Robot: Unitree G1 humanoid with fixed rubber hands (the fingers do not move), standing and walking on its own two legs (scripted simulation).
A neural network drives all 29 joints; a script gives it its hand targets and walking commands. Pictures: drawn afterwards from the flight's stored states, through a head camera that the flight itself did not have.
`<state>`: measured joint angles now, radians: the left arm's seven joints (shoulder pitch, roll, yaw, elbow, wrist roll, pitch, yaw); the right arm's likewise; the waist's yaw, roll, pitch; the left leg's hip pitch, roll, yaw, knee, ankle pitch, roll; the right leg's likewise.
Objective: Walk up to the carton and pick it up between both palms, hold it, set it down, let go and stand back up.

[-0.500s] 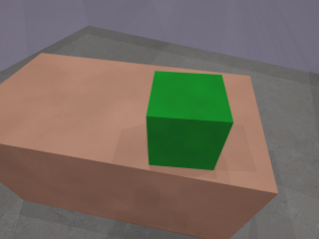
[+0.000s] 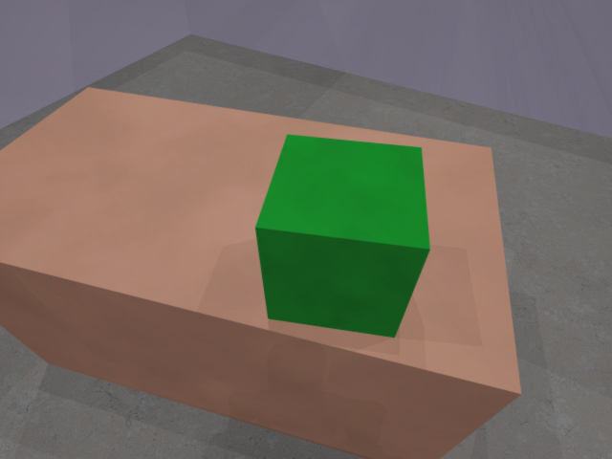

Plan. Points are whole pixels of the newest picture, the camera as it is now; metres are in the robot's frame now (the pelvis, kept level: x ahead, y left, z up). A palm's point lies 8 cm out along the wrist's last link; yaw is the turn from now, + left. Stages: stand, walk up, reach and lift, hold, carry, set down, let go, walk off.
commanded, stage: walk up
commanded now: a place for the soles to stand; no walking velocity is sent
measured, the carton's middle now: (341, 236) +0.46 -0.03 +0.01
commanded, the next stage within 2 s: none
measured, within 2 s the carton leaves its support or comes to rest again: neither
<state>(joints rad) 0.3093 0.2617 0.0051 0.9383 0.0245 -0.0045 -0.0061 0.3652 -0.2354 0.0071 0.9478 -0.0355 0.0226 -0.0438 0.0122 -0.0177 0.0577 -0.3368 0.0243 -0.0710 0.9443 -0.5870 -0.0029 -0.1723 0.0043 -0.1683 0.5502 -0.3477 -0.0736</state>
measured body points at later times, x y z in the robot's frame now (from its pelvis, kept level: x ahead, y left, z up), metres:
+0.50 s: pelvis +0.03 +0.02 +0.00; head +0.03 +0.03 +0.45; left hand +0.03 +0.23 -0.16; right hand +0.12 -0.20 -0.14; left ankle +0.09 +0.10 -0.73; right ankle -0.02 -0.07 -0.73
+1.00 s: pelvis +0.03 +0.04 +0.01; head +0.04 +0.05 +0.46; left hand +0.03 +0.27 -0.16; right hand +0.02 -0.19 -0.14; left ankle +0.09 +0.10 -0.73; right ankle -0.02 -0.07 -0.73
